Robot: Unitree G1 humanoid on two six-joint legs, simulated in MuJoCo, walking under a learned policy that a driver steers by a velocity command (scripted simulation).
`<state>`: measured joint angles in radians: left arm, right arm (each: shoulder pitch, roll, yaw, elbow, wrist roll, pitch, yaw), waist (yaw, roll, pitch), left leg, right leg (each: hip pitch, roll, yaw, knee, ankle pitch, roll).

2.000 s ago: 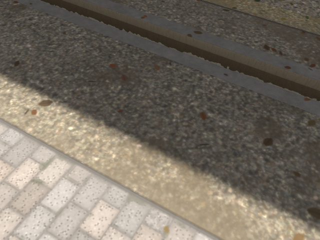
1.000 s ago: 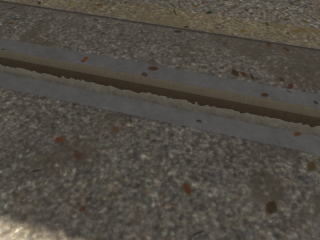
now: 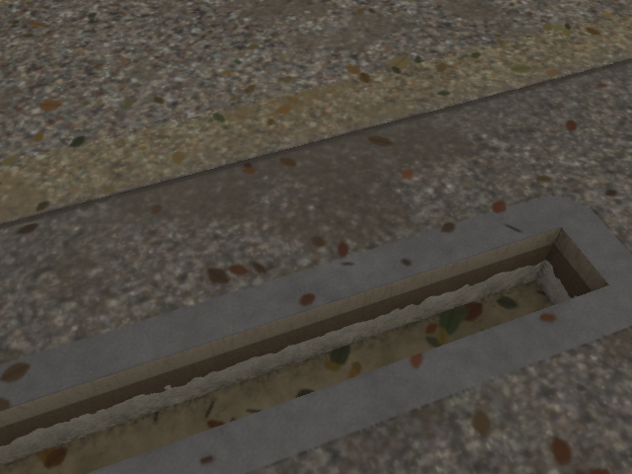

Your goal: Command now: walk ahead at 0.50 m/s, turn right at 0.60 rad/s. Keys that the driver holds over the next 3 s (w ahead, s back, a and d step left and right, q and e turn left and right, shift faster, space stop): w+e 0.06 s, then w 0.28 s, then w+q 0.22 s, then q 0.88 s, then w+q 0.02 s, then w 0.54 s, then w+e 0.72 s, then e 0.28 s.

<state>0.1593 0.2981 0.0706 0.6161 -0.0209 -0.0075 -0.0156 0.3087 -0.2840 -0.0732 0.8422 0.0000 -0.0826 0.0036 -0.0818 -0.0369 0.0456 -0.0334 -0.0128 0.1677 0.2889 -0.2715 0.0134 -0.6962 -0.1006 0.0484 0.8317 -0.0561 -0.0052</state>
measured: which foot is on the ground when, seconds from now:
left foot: down 0.00-0.16, up 0.18-0.64, down 0.66-1.00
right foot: up 0.00-0.14, down 0.16-0.66, up 0.68-1.00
